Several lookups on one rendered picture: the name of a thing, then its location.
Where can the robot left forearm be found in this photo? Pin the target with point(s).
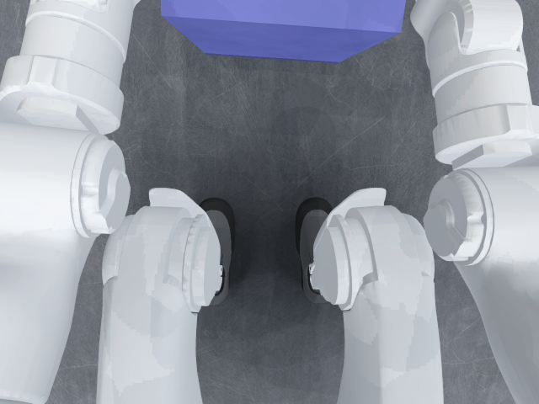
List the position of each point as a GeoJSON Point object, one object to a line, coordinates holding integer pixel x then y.
{"type": "Point", "coordinates": [68, 72]}

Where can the left robot upper arm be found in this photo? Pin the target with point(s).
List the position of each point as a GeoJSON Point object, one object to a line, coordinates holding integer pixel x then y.
{"type": "Point", "coordinates": [59, 190]}

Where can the robot left shin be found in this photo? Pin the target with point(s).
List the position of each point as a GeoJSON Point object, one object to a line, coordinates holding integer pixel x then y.
{"type": "Point", "coordinates": [158, 197]}

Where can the right robot upper arm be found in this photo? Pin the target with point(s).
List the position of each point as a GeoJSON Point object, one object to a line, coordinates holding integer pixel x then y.
{"type": "Point", "coordinates": [486, 220]}

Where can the robot right thigh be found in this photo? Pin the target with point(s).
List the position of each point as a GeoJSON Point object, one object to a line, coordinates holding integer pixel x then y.
{"type": "Point", "coordinates": [370, 264]}

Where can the robot right forearm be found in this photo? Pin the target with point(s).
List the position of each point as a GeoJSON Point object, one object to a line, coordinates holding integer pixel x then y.
{"type": "Point", "coordinates": [478, 74]}

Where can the carton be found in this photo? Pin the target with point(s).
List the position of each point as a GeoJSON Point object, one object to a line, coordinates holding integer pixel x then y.
{"type": "Point", "coordinates": [327, 31]}

